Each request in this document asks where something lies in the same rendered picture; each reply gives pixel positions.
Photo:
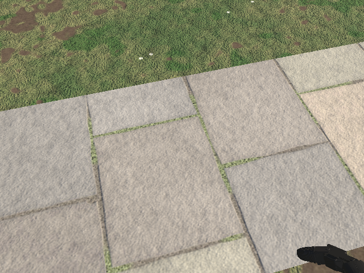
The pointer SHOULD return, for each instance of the right robot hand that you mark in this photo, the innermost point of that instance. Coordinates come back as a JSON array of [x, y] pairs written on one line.
[[333, 257]]

